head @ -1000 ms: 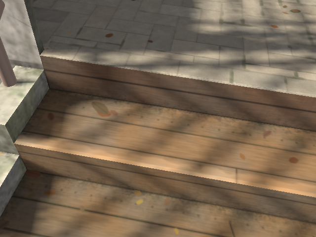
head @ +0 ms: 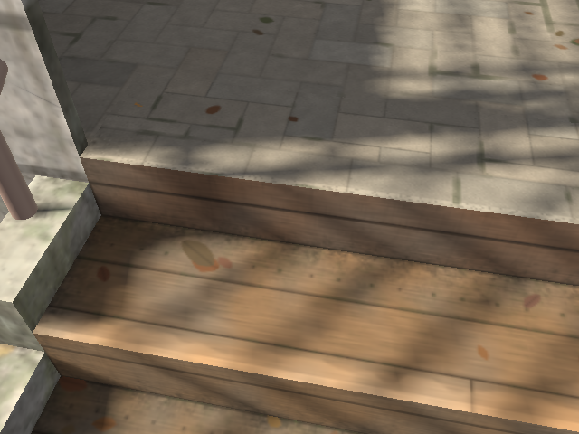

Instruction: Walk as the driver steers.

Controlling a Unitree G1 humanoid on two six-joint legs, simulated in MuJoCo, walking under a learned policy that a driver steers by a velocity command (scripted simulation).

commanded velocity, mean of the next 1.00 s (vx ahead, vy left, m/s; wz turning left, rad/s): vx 0.00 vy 0.00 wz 0.00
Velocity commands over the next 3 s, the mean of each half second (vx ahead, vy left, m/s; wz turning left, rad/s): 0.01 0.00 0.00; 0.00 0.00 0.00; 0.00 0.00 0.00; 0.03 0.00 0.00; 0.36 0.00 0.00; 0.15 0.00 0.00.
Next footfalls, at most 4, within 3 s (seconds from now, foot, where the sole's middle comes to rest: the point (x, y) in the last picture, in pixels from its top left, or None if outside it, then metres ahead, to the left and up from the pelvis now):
2.20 left None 0.06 0.11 -0.76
2.58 right None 0.31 -0.04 -0.59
2.98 left None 0.39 0.20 -0.59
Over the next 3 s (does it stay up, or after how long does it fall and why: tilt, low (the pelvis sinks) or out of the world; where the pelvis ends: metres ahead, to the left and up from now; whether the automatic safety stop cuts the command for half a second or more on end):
stays up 0.28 0.06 0.17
